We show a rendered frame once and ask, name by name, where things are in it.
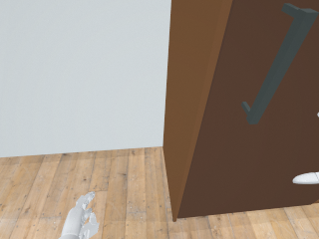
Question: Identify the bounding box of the wardrobe door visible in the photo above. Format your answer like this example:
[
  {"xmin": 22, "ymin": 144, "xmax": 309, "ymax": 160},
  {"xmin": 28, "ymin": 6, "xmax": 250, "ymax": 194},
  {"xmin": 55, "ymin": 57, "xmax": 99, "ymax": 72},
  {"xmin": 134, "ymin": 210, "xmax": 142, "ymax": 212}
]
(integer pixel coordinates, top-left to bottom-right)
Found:
[{"xmin": 177, "ymin": 0, "xmax": 319, "ymax": 219}]

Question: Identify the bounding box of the handle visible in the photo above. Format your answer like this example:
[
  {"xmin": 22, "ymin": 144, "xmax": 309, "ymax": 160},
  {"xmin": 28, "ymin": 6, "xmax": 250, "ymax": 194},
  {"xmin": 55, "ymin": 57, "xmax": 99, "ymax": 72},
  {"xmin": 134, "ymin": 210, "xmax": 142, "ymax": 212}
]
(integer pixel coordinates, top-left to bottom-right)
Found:
[{"xmin": 241, "ymin": 3, "xmax": 319, "ymax": 124}]

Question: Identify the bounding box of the robot right hand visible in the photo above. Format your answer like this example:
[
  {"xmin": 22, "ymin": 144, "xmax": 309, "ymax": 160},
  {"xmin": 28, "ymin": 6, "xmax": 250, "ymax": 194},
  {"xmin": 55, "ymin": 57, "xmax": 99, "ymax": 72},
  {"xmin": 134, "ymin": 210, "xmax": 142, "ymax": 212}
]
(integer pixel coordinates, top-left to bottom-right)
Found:
[{"xmin": 292, "ymin": 113, "xmax": 319, "ymax": 184}]

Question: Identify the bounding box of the robot left hand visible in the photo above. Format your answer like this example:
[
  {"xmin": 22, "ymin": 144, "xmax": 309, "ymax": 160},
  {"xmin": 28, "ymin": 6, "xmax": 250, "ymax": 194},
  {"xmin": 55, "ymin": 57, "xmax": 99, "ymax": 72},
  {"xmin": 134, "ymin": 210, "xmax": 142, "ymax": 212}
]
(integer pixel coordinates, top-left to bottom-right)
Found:
[{"xmin": 61, "ymin": 191, "xmax": 100, "ymax": 239}]

